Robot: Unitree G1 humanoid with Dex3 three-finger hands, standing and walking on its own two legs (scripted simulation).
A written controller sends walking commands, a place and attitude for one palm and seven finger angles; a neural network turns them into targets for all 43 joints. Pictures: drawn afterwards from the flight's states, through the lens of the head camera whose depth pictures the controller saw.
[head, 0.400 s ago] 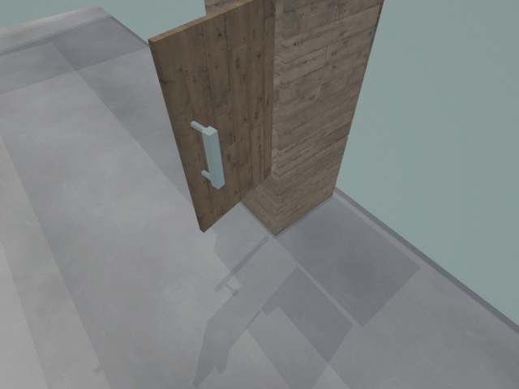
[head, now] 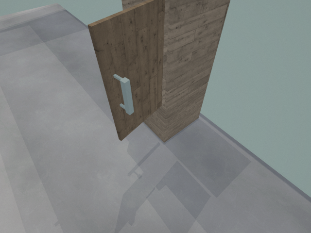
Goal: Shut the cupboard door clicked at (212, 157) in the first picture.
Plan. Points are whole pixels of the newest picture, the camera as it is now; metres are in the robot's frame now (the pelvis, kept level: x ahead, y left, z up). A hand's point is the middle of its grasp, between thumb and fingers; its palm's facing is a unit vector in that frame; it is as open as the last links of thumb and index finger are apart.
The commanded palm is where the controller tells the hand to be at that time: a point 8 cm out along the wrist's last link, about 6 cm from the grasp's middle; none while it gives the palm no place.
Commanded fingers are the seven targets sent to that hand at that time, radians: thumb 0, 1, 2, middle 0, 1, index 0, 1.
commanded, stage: look at it before walking up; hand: left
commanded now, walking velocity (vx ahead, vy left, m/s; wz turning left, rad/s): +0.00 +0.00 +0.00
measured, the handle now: (123, 94) +0.61 +0.16 -0.04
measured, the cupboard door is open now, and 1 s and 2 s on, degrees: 100 100 100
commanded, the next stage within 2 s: walk around to get in front in 0.44 s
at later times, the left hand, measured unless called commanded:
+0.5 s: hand out of the picture +0.06 +0.24 -0.16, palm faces -0.01 -0.95 -0.31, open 7.4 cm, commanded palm none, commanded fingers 0.00 0.90 0.90 -0.20 -0.30 -0.20 -0.30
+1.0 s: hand out of the picture +0.06 +0.19 -0.18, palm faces -0.12 -0.95 -0.28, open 7.4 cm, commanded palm none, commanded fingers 0.00 0.90 0.90 -0.20 -0.30 -0.20 -0.30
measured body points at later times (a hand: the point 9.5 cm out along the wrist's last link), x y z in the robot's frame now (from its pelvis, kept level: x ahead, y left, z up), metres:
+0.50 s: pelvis +0.00 +0.01 +0.00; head +0.02 +0.00 +0.45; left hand +0.06 +0.29 -0.14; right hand +0.05 -0.27 -0.15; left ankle -0.02 +0.13 -0.75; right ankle -0.03 -0.08 -0.75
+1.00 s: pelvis -0.02 -0.01 -0.03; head +0.02 -0.04 +0.42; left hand +0.07 +0.24 -0.16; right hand -0.02 -0.27 -0.19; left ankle -0.03 +0.13 -0.73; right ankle -0.03 -0.10 -0.75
